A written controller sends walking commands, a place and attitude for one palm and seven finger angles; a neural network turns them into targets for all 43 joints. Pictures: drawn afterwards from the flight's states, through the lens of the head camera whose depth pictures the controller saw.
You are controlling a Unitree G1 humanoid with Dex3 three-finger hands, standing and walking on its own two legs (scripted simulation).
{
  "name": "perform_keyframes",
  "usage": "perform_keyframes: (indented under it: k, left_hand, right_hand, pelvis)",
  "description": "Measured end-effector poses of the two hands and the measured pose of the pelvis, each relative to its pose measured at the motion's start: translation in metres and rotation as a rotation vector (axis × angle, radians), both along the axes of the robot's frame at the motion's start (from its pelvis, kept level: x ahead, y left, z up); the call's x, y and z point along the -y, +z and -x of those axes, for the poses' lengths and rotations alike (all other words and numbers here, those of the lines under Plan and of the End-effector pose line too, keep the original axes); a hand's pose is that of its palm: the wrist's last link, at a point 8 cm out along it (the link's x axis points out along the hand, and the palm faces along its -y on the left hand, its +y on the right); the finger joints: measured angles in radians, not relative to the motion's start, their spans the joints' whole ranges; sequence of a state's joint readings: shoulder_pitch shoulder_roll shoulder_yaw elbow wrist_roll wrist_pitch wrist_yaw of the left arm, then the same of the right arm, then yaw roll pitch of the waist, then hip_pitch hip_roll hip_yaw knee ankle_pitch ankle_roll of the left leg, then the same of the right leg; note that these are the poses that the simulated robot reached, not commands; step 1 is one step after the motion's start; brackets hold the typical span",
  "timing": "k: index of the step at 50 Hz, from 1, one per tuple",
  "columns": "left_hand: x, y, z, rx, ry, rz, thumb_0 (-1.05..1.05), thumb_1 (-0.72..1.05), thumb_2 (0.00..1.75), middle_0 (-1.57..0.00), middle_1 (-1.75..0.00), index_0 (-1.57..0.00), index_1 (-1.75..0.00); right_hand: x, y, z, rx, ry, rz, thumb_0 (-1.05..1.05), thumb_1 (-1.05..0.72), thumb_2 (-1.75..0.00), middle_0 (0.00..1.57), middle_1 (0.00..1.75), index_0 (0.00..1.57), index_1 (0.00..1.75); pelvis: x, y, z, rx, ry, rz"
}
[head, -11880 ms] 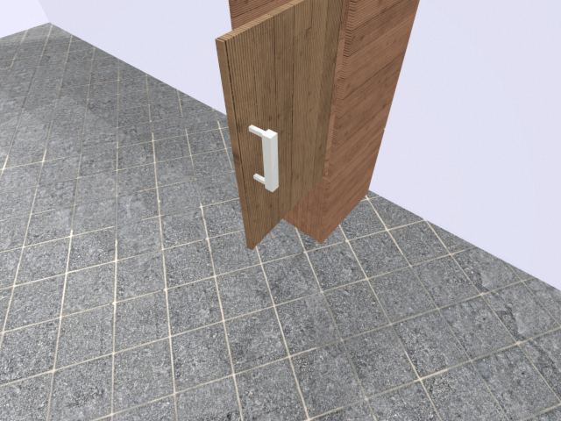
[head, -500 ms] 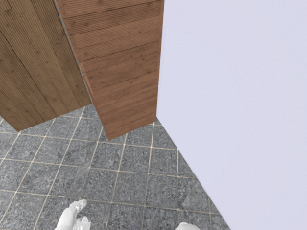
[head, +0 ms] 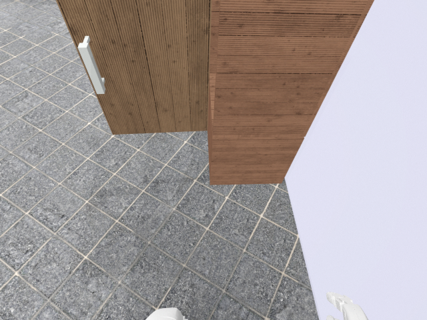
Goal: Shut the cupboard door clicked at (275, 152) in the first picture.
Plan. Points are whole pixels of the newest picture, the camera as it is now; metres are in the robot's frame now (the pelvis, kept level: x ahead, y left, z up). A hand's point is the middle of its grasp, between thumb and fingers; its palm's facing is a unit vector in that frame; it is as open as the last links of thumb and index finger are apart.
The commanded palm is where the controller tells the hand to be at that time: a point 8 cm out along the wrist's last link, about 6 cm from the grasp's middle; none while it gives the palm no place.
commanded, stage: turn to face it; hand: left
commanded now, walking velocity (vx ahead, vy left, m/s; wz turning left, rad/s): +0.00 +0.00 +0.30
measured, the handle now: (94, 66) +0.72 +0.43 +0.00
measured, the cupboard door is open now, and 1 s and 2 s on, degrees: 93 93 93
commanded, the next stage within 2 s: take the last steps up to it in 0.28 s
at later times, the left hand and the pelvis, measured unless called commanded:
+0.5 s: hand out of the picture +0.07 +0.18 -0.15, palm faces +0.13 -0.96 -0.25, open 7.4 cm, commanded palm none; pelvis +0.00 -0.02 +0.00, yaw +6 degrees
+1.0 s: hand out of the picture -0.07 +0.16 -0.16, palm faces +0.36 -0.92 -0.16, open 7.4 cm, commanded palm none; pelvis +0.10 +0.05 +0.00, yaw +14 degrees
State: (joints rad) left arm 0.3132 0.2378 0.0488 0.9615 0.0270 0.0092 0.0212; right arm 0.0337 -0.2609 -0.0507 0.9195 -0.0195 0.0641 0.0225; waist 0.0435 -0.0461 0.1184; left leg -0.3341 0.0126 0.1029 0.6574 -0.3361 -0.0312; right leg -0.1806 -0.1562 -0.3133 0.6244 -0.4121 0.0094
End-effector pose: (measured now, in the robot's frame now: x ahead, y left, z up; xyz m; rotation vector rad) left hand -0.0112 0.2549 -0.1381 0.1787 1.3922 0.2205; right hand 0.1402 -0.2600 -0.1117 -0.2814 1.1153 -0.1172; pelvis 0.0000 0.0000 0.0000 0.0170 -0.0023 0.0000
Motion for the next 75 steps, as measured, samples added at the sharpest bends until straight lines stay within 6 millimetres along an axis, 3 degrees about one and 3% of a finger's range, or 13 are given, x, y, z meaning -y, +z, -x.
perform_keyframes:
  k: [5, 14, 24, 31, 40, 45, 50, 53, 56, 63, 68, 71, 75]
  left_hand:
    - [-0.023, -0.013, 0.018, -0.059, 0.068, 0.002, 0.01, 0.9, 0.9, -0.2, -0.3, -0.2, -0.3]
    - [-0.021, 0.007, -0.025, 0.077, 0.06, 0.015, 0.0, 0.91, 0.9, -0.19, -0.3, -0.2, -0.3]
    - [0.021, 0.017, -0.065, 0.199, 0.025, -0.008, 0.0, 0.9, 0.9, -0.19, -0.3, -0.2, -0.3]
    - [0.048, 0.031, -0.036, 0.175, 0.106, -0.012, 0.0, 0.92, 0.9, -0.2, -0.3, -0.2, -0.3]
    - [0.062, 0.031, 0.034, -0.022, 0.254, 0.029, 0.0, 0.91, 0.9, -0.2, -0.3, -0.2, -0.3]
    - [0.065, 0.024, 0.064, -0.151, 0.34, 0.087, 0.0, 0.91, 0.9, -0.2, -0.3, -0.2, -0.3]
    - [0.047, 0.005, 0.071, -0.264, 0.386, 0.153, 0.0, 0.9, 0.9, -0.2, -0.3, -0.2, -0.3]
    - [0.021, -0.004, 0.045, -0.265, 0.358, 0.154, 0.0, 0.9, 0.9, -0.2, -0.3, -0.2, -0.3]
    - [-0.011, -0.005, -0.008, -0.168, 0.312, 0.123, 0.01, 0.9, 0.9, -0.2, -0.3, -0.2, -0.3]
    - [-0.065, 0.012, -0.154, 0.106, 0.191, 0.037, 0.0, 0.91, 0.9, -0.19, -0.3, -0.19, -0.3]
    - [-0.079, 0.023, -0.24, 0.221, 0.11, -0.01, 0.0, 0.92, 0.9, -0.19, -0.3, -0.19, -0.3]
    - [-0.077, 0.02, -0.274, 0.26, 0.082, -0.031, 0.0, 0.92, 0.9, -0.19, -0.3, -0.19, -0.3]
    - [-0.066, 0.021, -0.285, 0.228, 0.099, -0.011, 0.0, 0.91, 0.9, -0.19, -0.3, -0.2, -0.3]
  right_hand:
    - [-0.029, 0.009, -0.025, 0.067, 0.073, 0.02, 0.0, -0.91, -0.9, 0.2, 0.29, 0.2, 0.3]
    - [-0.051, 0.01, 0.006, -0.014, 0.071, -0.022, 0.0, -0.91, -0.9, 0.2, 0.29, 0.21, 0.3]
    - [-0.017, -0.025, 0.074, -0.18, -0.012, -0.081, 0.0, -0.91, -0.9, 0.21, 0.3, 0.21, 0.3]
    - [0.01, -0.025, 0.084, -0.283, 0.0, -0.087, 0.01, -0.91, -0.9, 0.2, 0.29, 0.2, 0.3]
    - [-0.006, -0.018, 0.021, -0.274, 0.092, -0.069, 0.01, -0.91, -0.9, 0.2, 0.29, 0.2, 0.3]
    - [-0.052, -0.017, -0.048, -0.2, 0.192, -0.077, 0.01, -0.91, -0.9, 0.2, 0.29, 0.2, 0.3]
    - [-0.113, -0.022, -0.12, -0.05, 0.263, -0.079, 0.01, -0.91, -0.9, 0.2, 0.29, 0.2, 0.3]
    - [-0.136, -0.019, -0.134, -0.001, 0.246, -0.081, 0.0, -0.91, -0.9, 0.2, 0.29, 0.2, 0.3]
    - [-0.147, -0.014, -0.128, -0.025, 0.217, -0.09, 0.0, -0.91, -0.9, 0.2, 0.29, 0.2, 0.3]
    - [-0.126, -0.012, -0.115, -0.103, 0.107, -0.055, -0.02, -0.95, -0.9, 0.2, 0.29, 0.21, 0.3]
    - [-0.114, -0.027, -0.096, -0.243, 0.045, -0.07, -0.01, -0.93, -0.9, 0.2, 0.29, 0.21, 0.3]
    - [-0.108, -0.041, -0.093, -0.322, 0.013, -0.087, 0.0, -0.92, -0.9, 0.2, 0.29, 0.2, 0.3]
    - [-0.109, -0.034, -0.111, -0.369, 0.004, -0.091, 0.0, -0.92, -0.9, 0.2, 0.29, 0.2, 0.3]
  pelvis:
    - [-0.013, -0.004, -0.002, 0.009, 0.03, 0.008]
    - [-0.016, 0.014, 0.0, 0.001, 0.069, 0.037]
    - [0.017, 0.005, -0.001, -0.011, 0.11, 0.0]
    - [0.029, 0.016, -0.016, 0.006, 0.165, -0.01]
    - [0.014, 0.021, -0.049, 0.0, 0.231, -0.016]
    - [-0.011, 0.016, -0.071, -0.004, 0.258, -0.011]
    - [-0.051, -0.004, -0.099, -0.01, 0.253, 0.011]
    - [-0.065, -0.005, -0.11, 0.003, 0.238, -0.005]
    - [-0.073, 0.003, -0.124, 0.006, 0.219, -0.014]
    - [-0.085, 0.014, -0.161, 0.001, 0.189, -0.024]
    - [-0.082, 0.009, -0.197, 0.001, 0.177, -0.034]
    - [-0.077, -0.001, -0.221, 0.003, 0.172, -0.027]
    - [-0.077, 0.006, -0.244, 0.005, 0.186, -0.004]
